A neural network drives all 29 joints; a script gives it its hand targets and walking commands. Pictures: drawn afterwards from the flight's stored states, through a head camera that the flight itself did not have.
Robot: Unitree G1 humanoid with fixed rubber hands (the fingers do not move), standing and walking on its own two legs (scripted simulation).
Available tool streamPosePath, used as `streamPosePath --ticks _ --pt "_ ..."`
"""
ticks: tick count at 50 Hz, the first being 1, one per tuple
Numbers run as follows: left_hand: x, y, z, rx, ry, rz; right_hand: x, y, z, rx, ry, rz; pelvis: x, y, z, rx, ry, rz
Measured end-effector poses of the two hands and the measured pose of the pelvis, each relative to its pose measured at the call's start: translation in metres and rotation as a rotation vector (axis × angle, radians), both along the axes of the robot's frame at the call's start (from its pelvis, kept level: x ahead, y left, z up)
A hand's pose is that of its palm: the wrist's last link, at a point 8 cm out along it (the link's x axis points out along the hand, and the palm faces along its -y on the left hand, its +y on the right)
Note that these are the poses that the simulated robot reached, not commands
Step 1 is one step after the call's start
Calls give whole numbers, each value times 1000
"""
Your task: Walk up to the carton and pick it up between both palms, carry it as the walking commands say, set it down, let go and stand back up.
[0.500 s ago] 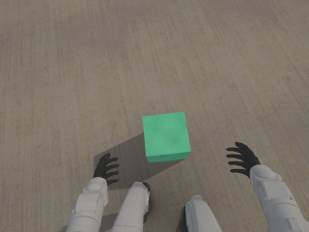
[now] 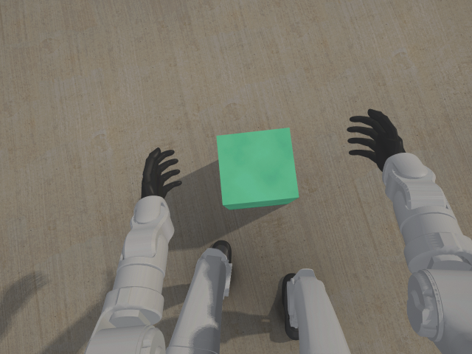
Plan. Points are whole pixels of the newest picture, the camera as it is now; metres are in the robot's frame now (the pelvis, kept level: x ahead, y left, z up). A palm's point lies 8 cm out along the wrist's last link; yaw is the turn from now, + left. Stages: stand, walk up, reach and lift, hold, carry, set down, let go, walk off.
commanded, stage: reach and lift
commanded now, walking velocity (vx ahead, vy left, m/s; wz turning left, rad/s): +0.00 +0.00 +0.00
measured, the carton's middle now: (255, 173) +0.47 +0.03 -0.54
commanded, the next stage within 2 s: none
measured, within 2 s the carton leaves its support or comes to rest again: neither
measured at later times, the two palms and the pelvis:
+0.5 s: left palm (170, 176) +0.39 +0.21 -0.20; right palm (359, 148) +0.48 -0.17 -0.20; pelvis -0.02 +0.00 -0.06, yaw -2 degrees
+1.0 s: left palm (188, 185) +0.39 +0.21 -0.37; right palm (334, 167) +0.47 -0.17 -0.37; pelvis -0.05 +0.00 -0.21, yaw +0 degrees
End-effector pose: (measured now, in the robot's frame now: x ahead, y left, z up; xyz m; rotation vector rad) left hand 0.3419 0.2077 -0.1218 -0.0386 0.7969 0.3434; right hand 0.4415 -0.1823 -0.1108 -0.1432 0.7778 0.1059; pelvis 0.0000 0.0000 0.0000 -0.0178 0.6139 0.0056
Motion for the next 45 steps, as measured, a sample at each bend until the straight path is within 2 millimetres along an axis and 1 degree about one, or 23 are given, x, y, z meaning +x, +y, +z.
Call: streamPosePath --ticks 6,9,12,16,20,22,24,26,32,35,37,41,45 --pt "38 4 0 29 -69 -35 27 3 -2 1 -69 -8 -6 -5 -8 5 73 -11" --pt "51 7 -4 41 -72 -47 38 7 -5 7 -77 -5 -9 -6 -14 10 103 -20" --pt "61 8 -5 51 -97 -46 46 12 -11 19 -96 -2 -11 -5 -18 14 129 -27" --pt "63 6 -18 42 -100 -51 49 18 -25 20 -103 16 -13 -2 -22 20 175 -35" --pt "54 3 -45 34 -58 -44 45 17 -50 4 -85 12 -14 0 -33 19 213 -39" --pt "51 3 -58 31 -69 -30 41 15 -63 -1 -90 2 -16 0 -42 20 230 -41" --pt "48 2 -74 26 -63 -27 36 14 -81 -2 -64 0 -19 1 -52 20 237 -43" --pt "46 1 -89 25 -64 -26 33 16 -97 10 -65 3 -22 1 -63 20 242 -40" --pt "45 -1 -131 25 -74 -29 29 17 -137 -5 -88 17 -34 0 -105 26 241 -35" --pt "47 -1 -151 23 -68 -19 31 17 -155 -14 -84 21 -40 -1 -127 29 225 -34" --pt "48 0 -166 37 -58 -27 32 18 -172 -15 -69 27 -44 -1 -142 30 217 -32" --pt "49 2 -193 44 -62 -13 36 20 -199 -12 -81 32 -49 -3 -166 36 198 -28" --pt "51 1 -217 36 -75 -5 33 16 -226 -24 -80 24 -49 -4 -188 39 194 -29"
